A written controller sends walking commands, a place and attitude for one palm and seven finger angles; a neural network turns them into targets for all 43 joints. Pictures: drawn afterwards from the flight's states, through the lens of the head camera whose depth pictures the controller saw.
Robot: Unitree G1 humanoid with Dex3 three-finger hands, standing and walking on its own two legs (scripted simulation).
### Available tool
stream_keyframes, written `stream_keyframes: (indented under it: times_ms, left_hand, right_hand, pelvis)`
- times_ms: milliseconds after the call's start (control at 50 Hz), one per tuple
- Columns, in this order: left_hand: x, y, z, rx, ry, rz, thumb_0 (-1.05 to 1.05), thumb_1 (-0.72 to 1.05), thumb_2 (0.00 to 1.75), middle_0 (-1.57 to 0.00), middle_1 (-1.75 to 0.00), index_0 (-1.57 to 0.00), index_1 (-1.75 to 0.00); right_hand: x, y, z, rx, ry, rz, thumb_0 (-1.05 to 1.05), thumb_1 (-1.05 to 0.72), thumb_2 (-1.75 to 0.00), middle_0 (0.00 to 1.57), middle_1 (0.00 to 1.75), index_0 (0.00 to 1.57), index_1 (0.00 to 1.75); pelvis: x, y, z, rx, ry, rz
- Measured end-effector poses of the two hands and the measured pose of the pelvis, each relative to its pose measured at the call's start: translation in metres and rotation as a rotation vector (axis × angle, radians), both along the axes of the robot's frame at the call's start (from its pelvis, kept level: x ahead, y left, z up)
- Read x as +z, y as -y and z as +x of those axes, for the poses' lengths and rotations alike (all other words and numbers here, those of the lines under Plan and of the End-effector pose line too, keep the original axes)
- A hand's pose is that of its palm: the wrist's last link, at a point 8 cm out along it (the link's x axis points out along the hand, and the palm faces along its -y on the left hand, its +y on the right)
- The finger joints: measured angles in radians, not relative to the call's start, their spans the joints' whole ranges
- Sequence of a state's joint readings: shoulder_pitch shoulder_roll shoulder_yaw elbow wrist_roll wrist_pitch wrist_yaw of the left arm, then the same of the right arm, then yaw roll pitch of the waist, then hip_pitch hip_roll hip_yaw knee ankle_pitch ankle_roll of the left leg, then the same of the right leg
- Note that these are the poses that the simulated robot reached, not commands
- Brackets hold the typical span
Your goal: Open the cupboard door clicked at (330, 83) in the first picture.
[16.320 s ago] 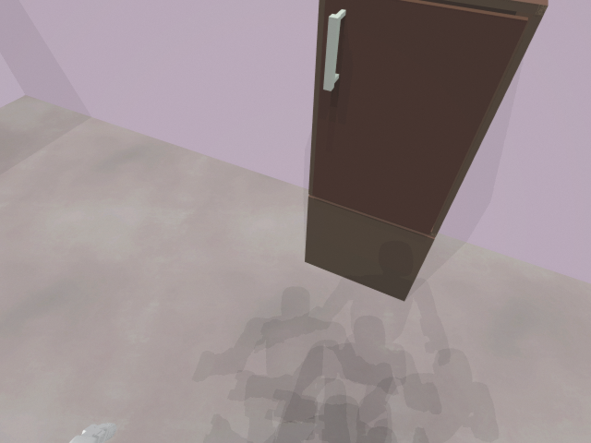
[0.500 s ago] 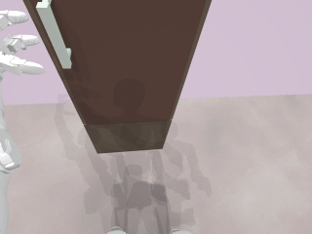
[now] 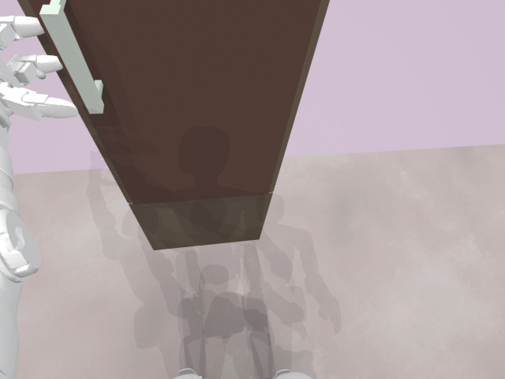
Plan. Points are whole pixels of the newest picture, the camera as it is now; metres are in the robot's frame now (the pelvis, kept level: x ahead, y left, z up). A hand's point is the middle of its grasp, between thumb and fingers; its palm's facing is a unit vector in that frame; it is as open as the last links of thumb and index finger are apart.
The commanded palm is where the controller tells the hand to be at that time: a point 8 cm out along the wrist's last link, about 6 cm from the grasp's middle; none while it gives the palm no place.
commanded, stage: slide the fingers in behind the handle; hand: left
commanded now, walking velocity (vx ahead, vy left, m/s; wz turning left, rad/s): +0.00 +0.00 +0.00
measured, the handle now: (79, 57) +0.55 +0.20 +0.16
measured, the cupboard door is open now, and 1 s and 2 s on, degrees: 0 1 2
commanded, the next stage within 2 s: move the hooked fingers beside the handle in 1.20 s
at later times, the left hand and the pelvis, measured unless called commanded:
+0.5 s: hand (46, 78) +0.51 +0.24 +0.16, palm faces +0.09 -1.00 +0.01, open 14.3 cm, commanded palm +0.50 +0.24 +0.16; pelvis +0.00 +0.00 +0.00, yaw +2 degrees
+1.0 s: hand (54, 84) +0.50 +0.23 +0.16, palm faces +0.13 -0.99 -0.01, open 15.0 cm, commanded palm +0.48 +0.22 +0.16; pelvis +0.00 +0.00 +0.00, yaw +4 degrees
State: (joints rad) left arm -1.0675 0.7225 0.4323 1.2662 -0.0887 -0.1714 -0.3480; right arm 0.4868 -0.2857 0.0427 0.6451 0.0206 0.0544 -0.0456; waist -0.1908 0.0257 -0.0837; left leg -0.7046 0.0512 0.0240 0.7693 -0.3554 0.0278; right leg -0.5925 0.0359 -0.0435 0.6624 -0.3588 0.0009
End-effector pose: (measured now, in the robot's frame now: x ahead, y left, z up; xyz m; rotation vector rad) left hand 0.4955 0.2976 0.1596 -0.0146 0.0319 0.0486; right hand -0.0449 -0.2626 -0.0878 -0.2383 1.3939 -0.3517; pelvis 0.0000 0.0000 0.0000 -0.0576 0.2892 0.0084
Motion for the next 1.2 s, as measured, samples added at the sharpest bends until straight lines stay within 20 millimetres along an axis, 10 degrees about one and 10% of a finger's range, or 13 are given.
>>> stream_keyframes:
  times_ms: [380,1200]
  left_hand:
    - [-0.001,0.006,-0.006,0.028,0.006,-0.006,-0.01,-0.50,0.30,-0.22,-1.20,-0.25,-1.18]
    - [0.000,0.024,-0.029,0.095,0.016,0.038,-0.01,-0.49,0.30,-0.08,-1.11,-0.06,-1.13]
  right_hand:
    - [-0.006,0.007,0.044,0.086,0.078,0.007,0.00,-0.90,-0.90,0.20,0.30,0.21,0.30]
    - [-0.018,0.003,0.068,0.186,0.136,0.064,0.00,-0.90,-0.90,0.20,0.30,0.20,0.29]
  pelvis:
    - [-0.001,0.002,0.002,0.028,0.007,0.002]
    - [-0.002,0.004,-0.002,0.077,0.040,0.007]
